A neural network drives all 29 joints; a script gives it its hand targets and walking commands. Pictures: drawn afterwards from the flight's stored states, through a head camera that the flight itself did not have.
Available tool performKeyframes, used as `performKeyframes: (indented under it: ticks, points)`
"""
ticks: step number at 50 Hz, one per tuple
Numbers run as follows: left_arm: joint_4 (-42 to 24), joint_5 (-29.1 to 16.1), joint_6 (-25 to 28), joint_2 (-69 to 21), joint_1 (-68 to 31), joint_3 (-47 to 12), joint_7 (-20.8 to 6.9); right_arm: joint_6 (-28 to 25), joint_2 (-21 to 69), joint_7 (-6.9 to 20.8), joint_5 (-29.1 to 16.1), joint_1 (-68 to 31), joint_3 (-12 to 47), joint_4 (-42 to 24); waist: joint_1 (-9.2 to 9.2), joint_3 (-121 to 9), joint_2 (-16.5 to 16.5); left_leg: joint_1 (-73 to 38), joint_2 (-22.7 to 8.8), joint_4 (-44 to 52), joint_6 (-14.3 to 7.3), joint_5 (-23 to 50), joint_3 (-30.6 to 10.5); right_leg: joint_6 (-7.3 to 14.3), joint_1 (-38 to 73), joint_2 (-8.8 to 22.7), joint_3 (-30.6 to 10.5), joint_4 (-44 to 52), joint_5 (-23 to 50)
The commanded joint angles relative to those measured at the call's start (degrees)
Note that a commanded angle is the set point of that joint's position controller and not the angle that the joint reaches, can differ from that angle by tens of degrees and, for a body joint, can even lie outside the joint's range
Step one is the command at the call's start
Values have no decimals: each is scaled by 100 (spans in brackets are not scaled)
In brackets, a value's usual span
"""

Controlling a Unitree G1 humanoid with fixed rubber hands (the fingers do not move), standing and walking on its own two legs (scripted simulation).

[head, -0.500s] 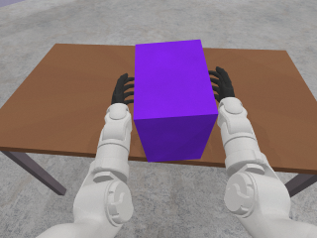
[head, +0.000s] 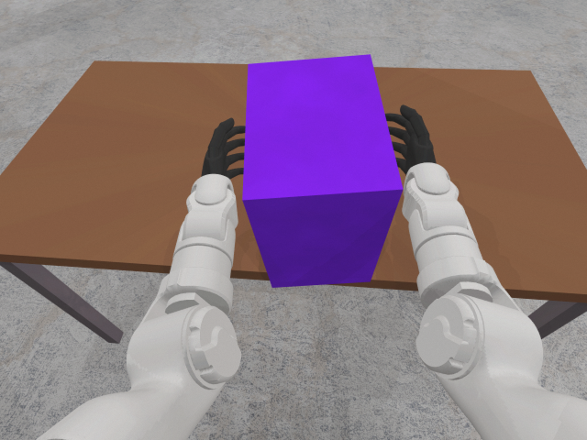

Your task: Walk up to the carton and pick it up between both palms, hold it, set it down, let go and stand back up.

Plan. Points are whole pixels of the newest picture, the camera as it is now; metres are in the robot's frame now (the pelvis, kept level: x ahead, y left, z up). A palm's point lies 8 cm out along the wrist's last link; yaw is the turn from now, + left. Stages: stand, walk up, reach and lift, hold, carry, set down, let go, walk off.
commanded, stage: set down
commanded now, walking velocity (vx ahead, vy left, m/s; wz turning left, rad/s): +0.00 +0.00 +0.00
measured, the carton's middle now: (315, 184) +0.50 +0.00 +0.04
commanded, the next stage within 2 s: none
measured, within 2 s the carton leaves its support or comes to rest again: rests again in 0.14 s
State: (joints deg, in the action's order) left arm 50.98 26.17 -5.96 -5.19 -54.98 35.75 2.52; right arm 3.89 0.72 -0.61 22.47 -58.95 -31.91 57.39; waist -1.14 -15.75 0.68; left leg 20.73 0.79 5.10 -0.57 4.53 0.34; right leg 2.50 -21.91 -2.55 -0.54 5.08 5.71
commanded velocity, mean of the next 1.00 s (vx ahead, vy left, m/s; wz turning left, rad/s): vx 0.00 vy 0.00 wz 0.00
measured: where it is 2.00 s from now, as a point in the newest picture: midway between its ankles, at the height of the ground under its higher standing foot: outside the picture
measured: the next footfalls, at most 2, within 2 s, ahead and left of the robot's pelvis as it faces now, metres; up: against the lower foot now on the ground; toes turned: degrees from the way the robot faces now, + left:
none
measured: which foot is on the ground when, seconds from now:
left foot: down 0.00-1.00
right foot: down 0.00-1.00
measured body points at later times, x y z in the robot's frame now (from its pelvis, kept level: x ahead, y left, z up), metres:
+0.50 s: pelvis +0.04 +0.00 +0.00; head +0.11 -0.01 +0.44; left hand +0.49 +0.13 +0.09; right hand +0.50 -0.14 +0.10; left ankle -0.02 +0.11 -0.75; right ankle +0.00 -0.09 -0.75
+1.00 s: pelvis +0.02 +0.00 +0.00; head +0.10 -0.01 +0.44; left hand +0.49 +0.14 +0.09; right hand +0.50 -0.14 +0.10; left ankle -0.02 +0.11 -0.75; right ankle +0.00 -0.09 -0.75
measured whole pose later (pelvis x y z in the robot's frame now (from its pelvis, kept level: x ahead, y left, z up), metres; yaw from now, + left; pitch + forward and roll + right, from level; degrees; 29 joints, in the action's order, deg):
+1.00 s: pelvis +0.02 +0.00 +0.00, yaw -1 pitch +24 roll +0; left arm 51.2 27.2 2.9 -7.2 -53.5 38.0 2.2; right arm -4.9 1.2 2.0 24.0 -55.9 -34.5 56.0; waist -1.5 -15.5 1.4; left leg 22.1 1.0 5.2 -0.9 3.1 0.9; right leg 2.1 -23.5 -2.3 -0.5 5.2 4.5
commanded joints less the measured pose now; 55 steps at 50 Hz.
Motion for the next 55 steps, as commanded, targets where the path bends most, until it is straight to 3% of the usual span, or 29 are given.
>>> performKeyframes:
  ticks: [1, 6, 8, 11, 16, 27, 32, 34, 40, 41, 44, 49, 52, 53, 54, 55]
  points:
    - [-239, 137, 412, -2062, -3151, -1123, -731, -369, 2248, 770, 89, -2814, 937, -291, 32, -3098, -176, -1390, 81, -100, -31, 787, 233, -331, 1614, 123, 278, -304, 1022]
    - [-215, 216, 485, -2123, -2800, -1098, -740, -450, 2405, 780, 127, -2409, 1130, -407, -14, -3260, -210, -1378, 117, -16, -59, 1474, 188, -430, 1966, 137, 210, -406, 2072]
    - [-186, 202, 493, -2228, -2463, -1088, -748, -453, 2475, 775, 225, -2219, 1187, -579, -12, -3310, -469, -1374, 118, 28, -52, 1789, 139, -477, 2177, 122, 227, -487, 2498]
    - [-229, 195, 526, -2315, -2121, -1127, -745, -515, 2505, 776, 217, -2023, 1368, -795, -56, -3212, -442, -1306, 134, 60, -30, 2198, 101, -489, 2422, 118, 216, -584, 3138]
    - [-221, 340, 532, -2282, -1671, -1193, -687, -494, 2595, 781, 173, -1449, 1446, -472, -95, -2872, -307, -1306, 197, -30, 27, 2571, 66, -534, 2523, 127, 132, -752, 3791]
    - [-160, 290, 628, -2207, -1628, -1184, -612, -575, 2390, 838, 231, -1337, 1303, -245, -45, -2512, -355, -1569, 81, -95, 56, 2438, -23, -447, 2093, 81, 145, -633, 3189]
    - [84, 296, 693, -2122, -1740, -1080, -578, -674, 2214, 860, 215, -1509, 1065, -62, -78, -2487, -75, -1533, 43, -173, 144, 2338, 10, -343, 1802, 71, 150, -493, 2609]
    - [165, 273, 733, -2136, -1750, -998, -555, -720, 2158, 885, 269, -1560, 946, 45, -25, -2446, -211, -1641, 36, -231, 162, 2344, 27, -342, 1530, 69, 158, -441, 2483]
    - [499, 369, 773, -2182, -1829, -825, -602, -766, 2141, 972, 327, -1631, 770, 337, -66, -2369, -57, -1441, 6, -155, 157, 1867, 67, -330, 1335, 66, 148, -251, 1854]
    - [520, 378, 786, -2082, -1767, -823, -599, -784, 2095, 987, 365, -1688, 793, 307, -41, -2296, -153, -1456, 5, -117, 131, 1780, 73, -355, 1300, 71, 193, -221, 1783]
    - [463, 290, 791, -2070, -1856, -896, -611, -794, 2055, 958, 378, -1632, 743, 332, -14, -2438, -89, -1523, -22, -129, 151, 1841, 57, -329, 1273, 64, 182, -134, 1718]
    - [436, 232, 830, -1916, -1853, -855, -604, -778, 2023, 880, 334, -1629, 876, 252, -54, -2610, -378, -1351, 19, -89, 106, 1886, 46, -419, 1428, 83, 190, -294, 2101]
    - [669, 235, 788, -1868, -1649, -779, -630, -748, 2052, 865, 331, -1538, 892, 285, -55, -2347, -269, -1152, 60, -59, 113, 1672, 65, -449, 1470, 95, 172, -321, 2034]
    - [699, 232, 777, -1854, -1534, -764, -635, -734, 2028, 868, 290, -1436, 919, 275, -145, -2325, -222, -1086, 65, -75, 129, 1597, 108, -450, 1600, 98, 132, -286, 1998]
    - [690, 215, 783, -1788, -1528, -762, -635, -704, 2021, 870, 277, -1365, 881, 337, -48, -2262, -251, -990, 62, -16, 114, 1495, 84, -456, 1666, 126, 144, -315, 1965]
    - [647, 175, 796, -1720, -1536, -753, -650, -692, 2031, 854, 259, -1362, 917, 311, -65, -2267, -334, -998, 87, 25, 80, 1412, 75, -489, 1707, 110, 142, -383, 2059]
